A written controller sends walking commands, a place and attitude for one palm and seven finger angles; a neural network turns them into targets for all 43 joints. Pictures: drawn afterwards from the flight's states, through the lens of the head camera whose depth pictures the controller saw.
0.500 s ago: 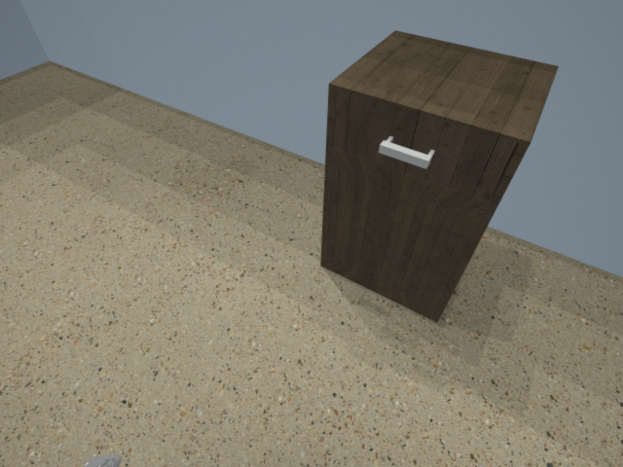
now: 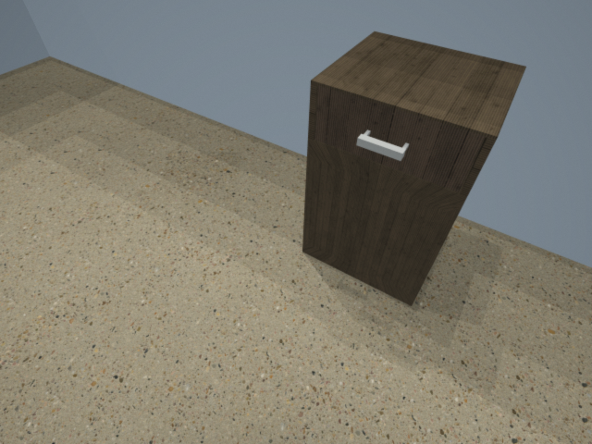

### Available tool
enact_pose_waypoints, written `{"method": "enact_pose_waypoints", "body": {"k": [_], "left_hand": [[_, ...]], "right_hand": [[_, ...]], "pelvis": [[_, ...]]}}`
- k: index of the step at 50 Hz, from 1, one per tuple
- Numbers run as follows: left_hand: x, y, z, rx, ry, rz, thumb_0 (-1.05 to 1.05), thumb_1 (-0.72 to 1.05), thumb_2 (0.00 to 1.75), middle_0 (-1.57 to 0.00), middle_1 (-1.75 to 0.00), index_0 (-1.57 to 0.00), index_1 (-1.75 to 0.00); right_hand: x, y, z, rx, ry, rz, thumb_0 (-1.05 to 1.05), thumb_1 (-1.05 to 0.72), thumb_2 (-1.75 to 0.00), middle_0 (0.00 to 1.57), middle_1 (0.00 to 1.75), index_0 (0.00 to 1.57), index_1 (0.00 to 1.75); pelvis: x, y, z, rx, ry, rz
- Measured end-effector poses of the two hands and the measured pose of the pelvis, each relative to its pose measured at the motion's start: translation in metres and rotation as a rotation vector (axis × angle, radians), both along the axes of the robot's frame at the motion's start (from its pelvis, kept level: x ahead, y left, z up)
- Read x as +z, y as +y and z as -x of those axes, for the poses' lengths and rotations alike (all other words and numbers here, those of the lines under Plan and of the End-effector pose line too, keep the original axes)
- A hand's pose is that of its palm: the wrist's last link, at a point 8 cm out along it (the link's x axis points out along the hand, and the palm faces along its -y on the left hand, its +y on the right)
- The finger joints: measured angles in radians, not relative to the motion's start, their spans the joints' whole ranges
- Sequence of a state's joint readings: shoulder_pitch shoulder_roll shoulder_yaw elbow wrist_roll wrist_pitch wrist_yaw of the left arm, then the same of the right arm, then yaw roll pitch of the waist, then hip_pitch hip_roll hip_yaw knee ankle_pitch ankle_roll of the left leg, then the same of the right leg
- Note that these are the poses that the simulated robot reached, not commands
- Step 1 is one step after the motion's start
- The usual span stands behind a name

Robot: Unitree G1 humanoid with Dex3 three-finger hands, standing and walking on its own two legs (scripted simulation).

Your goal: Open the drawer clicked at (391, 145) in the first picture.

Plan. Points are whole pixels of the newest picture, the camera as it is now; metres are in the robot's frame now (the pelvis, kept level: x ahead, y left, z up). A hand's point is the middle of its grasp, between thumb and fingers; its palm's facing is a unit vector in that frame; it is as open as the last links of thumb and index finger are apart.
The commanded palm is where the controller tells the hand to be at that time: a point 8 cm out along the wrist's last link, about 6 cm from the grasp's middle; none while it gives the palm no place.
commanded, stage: stand and wait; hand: left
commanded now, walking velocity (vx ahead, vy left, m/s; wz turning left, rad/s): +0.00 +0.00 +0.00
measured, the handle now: (383, 143) +0.87 -0.18 -0.09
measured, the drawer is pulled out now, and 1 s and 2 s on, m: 0.00 0.00 0.00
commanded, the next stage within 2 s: look at it before walking up in 0.32 s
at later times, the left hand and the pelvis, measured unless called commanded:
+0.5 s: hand out of the picture +0.07 +0.24 -0.15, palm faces -0.03 -0.94 -0.34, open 7.4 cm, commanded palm none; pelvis -0.01 -0.01 +0.00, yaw +0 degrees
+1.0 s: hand out of the picture +0.08 +0.24 -0.15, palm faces -0.03 -0.94 -0.34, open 7.4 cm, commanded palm none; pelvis +0.00 -0.01 +0.00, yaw -1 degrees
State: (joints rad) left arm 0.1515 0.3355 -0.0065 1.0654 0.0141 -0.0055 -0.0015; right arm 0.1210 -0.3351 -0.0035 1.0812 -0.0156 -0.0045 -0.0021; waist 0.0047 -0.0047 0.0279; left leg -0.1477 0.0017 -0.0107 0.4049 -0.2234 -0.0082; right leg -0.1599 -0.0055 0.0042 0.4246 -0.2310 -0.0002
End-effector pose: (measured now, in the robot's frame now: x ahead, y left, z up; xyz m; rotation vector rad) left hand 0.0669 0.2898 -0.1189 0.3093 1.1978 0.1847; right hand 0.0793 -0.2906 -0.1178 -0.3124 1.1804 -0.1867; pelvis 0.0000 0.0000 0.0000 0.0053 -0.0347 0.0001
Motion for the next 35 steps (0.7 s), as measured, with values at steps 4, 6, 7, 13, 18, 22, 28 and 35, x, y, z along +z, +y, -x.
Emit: {"method": "enact_pose_waypoints", "body": {"k": [4,6,7,13,18,22,28,35], "left_hand": [[0.001,0.002,0.008,0.006,0.023,-0.009,0.01,0.90,0.90,-0.21,-0.30,-0.20,-0.30],[0.001,0.003,0.010,0.008,0.029,-0.013,0.01,0.90,0.90,-0.21,-0.30,-0.20,-0.30],[0.002,0.003,0.011,0.008,0.030,-0.015,0.01,0.90,0.90,-0.21,-0.30,-0.20,-0.30],[0.003,0.002,0.011,0.004,0.025,-0.020,0.01,0.90,0.90,-0.21,-0.30,-0.20,-0.30],[0.004,-0.001,0.006,-0.005,0.014,-0.016,0.01,0.90,0.90,-0.21,-0.30,-0.20,-0.30],[0.004,-0.003,0.002,-0.010,0.006,-0.011,0.01,0.90,0.90,-0.21,-0.30,-0.20,-0.30],[0.004,-0.006,-0.003,-0.014,-0.004,-0.006,0.01,0.90,0.90,-0.21,-0.30,-0.20,-0.30],[0.003,-0.007,-0.007,-0.016,-0.005,-0.005,0.01,0.90,0.90,-0.21,-0.30,-0.20,-0.30]], "right_hand": [[-0.002,-0.004,0.013,-0.011,0.034,0.002,0.00,-0.90,-0.90,0.20,0.30,0.20,0.30],[-0.003,-0.005,0.018,-0.016,0.046,0.002,0.00,-0.90,-0.90,0.20,0.30,0.20,0.30],[-0.004,-0.006,0.020,-0.018,0.050,0.001,0.00,-0.90,-0.90,0.20,0.30,0.20,0.30],[-0.005,-0.007,0.026,-0.025,0.058,-0.004,0.00,-0.90,-0.90,0.20,0.30,0.20,0.30],[-0.005,-0.007,0.026,-0.024,0.051,-0.008,0.00,-0.90,-0.90,0.20,0.30,0.20,0.30],[-0.004,-0.007,0.024,-0.023,0.046,-0.010,0.00,-0.90,-0.90,0.20,0.30,0.20,0.30],[-0.003,-0.007,0.020,-0.020,0.039,-0.007,0.00,-0.90,-0.90,0.20,0.30,0.20,0.30],[-0.001,-0.008,0.013,-0.019,0.031,-0.003,0.00,-0.90,-0.90,0.20,0.30,0.20,0.30]], "pelvis": [[0.001,-0.001,0.002,0.000,0.000,0.000],[0.001,-0.002,0.003,0.000,0.000,0.000],[0.001,-0.002,0.003,0.000,-0.001,0.000],[0.001,-0.004,0.005,-0.002,-0.002,0.000],[0.002,-0.005,0.006,-0.004,0.000,0.000],[0.002,-0.006,0.006,-0.005,0.004,-0.001],[0.002,-0.006,0.004,-0.006,0.005,-0.001],[0.002,-0.007,0.002,-0.007,0.006,0.000]]}}
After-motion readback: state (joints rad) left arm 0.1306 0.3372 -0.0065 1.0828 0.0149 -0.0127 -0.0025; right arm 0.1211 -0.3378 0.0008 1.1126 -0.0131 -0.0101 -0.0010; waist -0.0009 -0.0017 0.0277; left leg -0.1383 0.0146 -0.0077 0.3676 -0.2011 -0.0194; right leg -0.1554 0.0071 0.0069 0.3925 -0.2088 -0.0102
